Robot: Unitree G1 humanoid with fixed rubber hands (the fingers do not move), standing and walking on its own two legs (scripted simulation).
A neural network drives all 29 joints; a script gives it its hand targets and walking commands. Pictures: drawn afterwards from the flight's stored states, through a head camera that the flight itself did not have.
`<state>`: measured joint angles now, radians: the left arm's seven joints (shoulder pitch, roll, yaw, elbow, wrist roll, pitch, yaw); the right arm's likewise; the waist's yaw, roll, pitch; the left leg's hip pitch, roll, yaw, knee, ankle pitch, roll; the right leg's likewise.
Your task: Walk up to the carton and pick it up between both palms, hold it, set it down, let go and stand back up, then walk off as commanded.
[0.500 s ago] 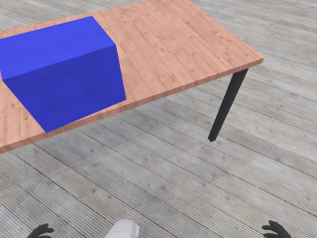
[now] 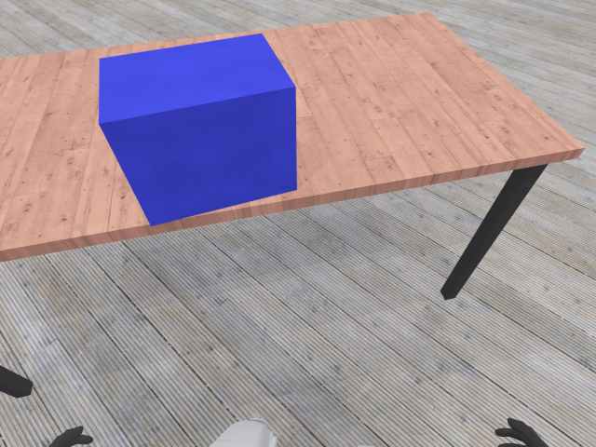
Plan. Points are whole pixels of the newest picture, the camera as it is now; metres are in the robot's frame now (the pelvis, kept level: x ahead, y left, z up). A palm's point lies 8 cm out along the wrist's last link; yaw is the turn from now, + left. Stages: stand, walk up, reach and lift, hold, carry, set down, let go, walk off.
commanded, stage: walk up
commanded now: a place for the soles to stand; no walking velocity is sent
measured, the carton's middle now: (206, 129) +0.60 +0.17 +0.08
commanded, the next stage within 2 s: none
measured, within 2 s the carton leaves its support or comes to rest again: neither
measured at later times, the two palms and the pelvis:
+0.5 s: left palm out of the picture +0.04 +0.37 -0.10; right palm (505, 420) +0.17 -0.27 -0.06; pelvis +0.02 +0.04 +0.00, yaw +11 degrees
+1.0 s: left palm out of the picture +0.01 +0.33 -0.08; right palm (493, 398) +0.20 -0.28 -0.09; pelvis +0.02 +0.01 -0.01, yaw +17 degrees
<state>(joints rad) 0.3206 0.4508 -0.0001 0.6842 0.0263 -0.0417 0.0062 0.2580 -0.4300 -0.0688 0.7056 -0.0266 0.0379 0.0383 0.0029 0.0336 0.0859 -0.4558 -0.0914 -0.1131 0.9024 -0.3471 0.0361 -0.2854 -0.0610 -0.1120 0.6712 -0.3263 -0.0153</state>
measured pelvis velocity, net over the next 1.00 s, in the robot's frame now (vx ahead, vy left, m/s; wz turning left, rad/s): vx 0.02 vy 0.01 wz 0.30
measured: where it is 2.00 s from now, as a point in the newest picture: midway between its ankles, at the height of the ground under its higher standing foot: outside the picture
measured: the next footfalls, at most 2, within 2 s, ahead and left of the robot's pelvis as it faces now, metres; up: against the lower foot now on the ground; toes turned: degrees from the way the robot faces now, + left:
left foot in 0.28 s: +0.09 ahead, +0.17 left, +0.00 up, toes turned +3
right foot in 0.66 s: +0.12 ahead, -0.09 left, +0.00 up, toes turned +9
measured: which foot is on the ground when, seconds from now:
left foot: up 0.00-0.26, down 0.28-0.68, up 0.70-1.00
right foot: down 0.00-0.28, up 0.30-0.64, down 0.66-1.00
